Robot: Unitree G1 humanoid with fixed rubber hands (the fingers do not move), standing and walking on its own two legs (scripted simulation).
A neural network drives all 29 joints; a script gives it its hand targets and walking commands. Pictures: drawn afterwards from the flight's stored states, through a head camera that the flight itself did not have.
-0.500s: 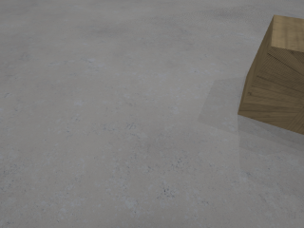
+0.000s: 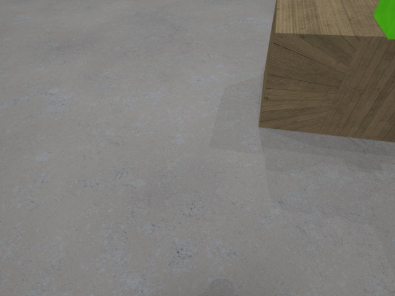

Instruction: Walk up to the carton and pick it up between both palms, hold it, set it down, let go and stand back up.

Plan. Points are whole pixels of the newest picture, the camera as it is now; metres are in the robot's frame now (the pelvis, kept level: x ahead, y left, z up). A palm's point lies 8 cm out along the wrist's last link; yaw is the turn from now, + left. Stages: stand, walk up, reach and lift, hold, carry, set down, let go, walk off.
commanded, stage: walk up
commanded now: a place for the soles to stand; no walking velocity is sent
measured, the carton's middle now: out of the picture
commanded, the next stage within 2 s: none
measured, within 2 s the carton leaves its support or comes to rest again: neither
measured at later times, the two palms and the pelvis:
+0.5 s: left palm (122, 217) +0.34 +0.23 -0.11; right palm out of the picture +0.23 -0.43 -0.08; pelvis +0.20 -0.08 +0.00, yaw -7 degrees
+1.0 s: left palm (188, 162) +0.55 +0.06 -0.15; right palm out of the picture +0.45 -0.59 -0.09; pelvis +0.43 -0.24 -0.02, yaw -13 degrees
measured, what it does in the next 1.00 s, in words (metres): walks ahead: left foot, then right foot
